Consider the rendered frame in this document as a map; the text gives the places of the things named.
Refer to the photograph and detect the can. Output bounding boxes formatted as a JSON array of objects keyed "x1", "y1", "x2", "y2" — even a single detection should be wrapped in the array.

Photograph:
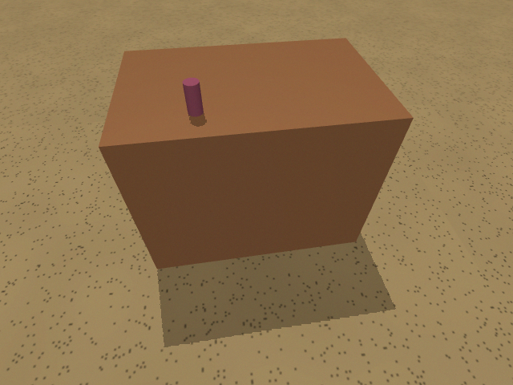
[{"x1": 183, "y1": 78, "x2": 204, "y2": 117}]

